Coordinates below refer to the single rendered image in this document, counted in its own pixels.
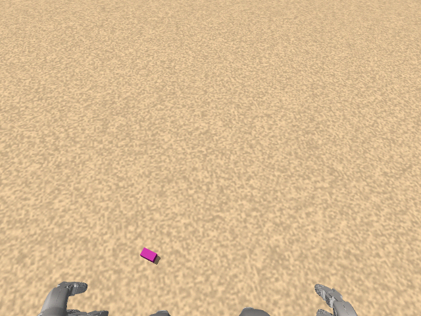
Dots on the right robot hand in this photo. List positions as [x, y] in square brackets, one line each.
[334, 299]

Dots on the small box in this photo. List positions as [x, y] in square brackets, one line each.
[149, 255]

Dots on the left robot hand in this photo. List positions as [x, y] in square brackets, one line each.
[58, 297]

